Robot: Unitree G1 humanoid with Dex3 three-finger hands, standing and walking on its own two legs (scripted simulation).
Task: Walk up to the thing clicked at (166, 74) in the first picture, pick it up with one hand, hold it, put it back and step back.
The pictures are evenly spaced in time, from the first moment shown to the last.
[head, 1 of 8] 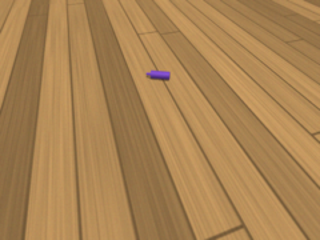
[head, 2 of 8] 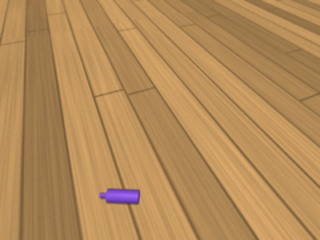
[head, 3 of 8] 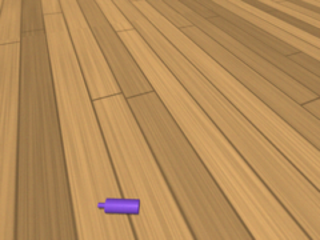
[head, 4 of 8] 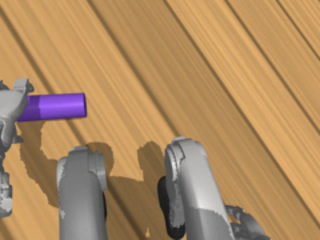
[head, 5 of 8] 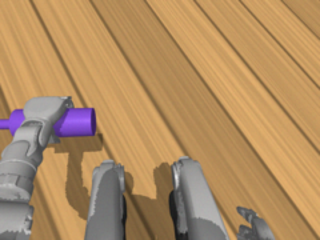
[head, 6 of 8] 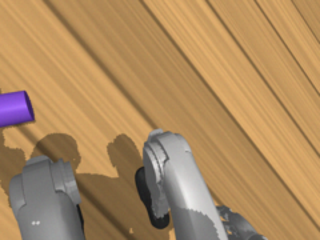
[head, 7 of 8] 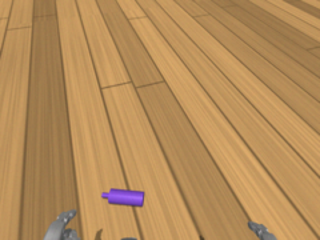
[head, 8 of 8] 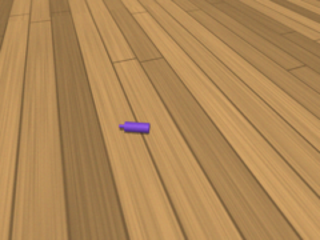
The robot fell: no
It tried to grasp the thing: yes
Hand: left
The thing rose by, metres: 0.68
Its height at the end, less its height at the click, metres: +0.00
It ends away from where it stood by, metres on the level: 0.01
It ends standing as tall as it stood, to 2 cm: yes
